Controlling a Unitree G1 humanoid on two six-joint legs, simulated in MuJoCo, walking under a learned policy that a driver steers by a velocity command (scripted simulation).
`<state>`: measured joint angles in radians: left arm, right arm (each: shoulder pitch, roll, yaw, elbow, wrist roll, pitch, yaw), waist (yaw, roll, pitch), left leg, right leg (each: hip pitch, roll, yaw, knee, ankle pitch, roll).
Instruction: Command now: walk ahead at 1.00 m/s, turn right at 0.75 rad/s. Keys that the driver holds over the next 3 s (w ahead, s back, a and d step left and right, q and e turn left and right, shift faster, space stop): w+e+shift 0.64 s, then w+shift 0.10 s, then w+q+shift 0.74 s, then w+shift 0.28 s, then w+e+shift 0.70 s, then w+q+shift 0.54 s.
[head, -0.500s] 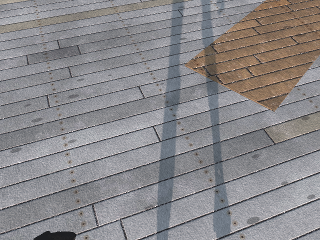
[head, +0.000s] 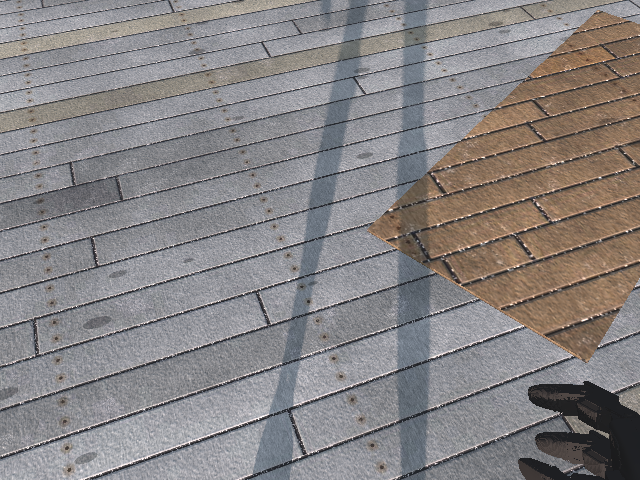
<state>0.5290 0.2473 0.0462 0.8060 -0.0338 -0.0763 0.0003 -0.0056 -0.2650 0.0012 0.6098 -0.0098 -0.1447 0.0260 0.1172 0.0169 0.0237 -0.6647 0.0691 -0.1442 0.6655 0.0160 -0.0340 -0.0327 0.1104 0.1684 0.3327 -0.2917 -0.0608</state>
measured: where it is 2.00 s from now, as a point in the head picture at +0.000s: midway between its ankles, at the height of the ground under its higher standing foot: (565, 143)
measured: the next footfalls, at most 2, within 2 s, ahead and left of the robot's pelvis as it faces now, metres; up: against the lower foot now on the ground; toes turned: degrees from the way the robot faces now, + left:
left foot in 0.12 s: +0.33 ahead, +0.17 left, +0.00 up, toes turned -13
right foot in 0.58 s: +0.65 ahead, -0.20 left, +0.00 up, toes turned -36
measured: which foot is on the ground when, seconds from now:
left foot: up 0.00-0.10, down 0.12-0.58, up 0.60-1.00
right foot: down 0.00-0.12, up 0.14-0.56, down 0.58-1.00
